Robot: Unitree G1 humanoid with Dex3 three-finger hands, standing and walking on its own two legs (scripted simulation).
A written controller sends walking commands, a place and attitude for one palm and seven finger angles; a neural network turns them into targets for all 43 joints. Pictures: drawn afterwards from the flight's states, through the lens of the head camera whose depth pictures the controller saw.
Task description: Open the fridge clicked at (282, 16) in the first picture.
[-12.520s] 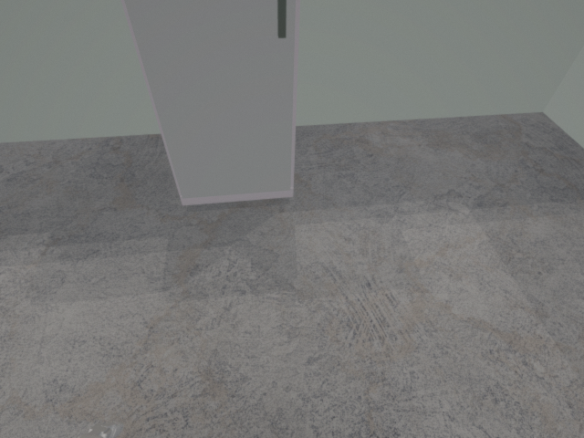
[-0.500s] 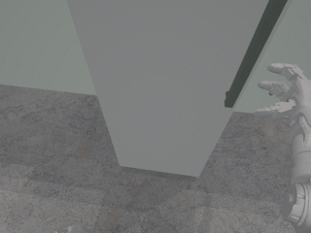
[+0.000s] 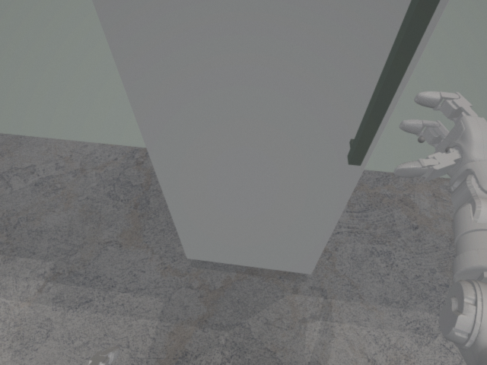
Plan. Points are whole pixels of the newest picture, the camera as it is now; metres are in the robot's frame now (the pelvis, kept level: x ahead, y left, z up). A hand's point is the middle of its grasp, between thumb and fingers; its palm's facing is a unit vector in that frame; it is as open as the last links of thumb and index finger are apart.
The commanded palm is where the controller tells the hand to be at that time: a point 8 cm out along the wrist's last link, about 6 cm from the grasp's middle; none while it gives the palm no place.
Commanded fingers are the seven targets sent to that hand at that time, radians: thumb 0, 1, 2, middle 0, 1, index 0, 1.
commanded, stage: feel for the door with the fingertips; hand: right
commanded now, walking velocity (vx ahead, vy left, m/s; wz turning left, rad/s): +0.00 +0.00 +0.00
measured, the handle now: (403, 35) +0.51 -0.15 +0.28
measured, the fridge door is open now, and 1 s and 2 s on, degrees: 0 0 0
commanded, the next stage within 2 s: slide the fingers in behind the handle in 0.84 s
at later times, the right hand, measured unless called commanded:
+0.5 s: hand (398, 138) +0.44 -0.18 +0.16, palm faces +0.00 +1.00 +0.02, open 14.0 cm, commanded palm +0.42 -0.23 +0.16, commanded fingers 0.00 0.50 -0.30 0.30 1.20 0.30 1.20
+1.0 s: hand (395, 127) +0.47 -0.18 +0.16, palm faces +0.01 +1.00 +0.00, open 13.7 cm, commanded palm +0.45 -0.23 +0.16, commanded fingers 0.00 0.50 -0.30 0.30 1.20 0.30 1.20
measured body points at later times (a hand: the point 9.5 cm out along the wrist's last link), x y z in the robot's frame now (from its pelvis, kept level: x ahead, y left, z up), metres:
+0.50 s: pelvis +0.00 +0.00 +0.00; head +0.03 +0.00 +0.45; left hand +0.10 +0.26 -0.10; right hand +0.44 -0.23 +0.16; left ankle +0.01 +0.14 -0.72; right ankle -0.01 -0.12 -0.72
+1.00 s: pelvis -0.01 +0.01 +0.00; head +0.04 +0.01 +0.45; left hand +0.03 +0.28 -0.12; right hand +0.46 -0.23 +0.16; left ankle +0.01 +0.14 -0.72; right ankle -0.01 -0.12 -0.72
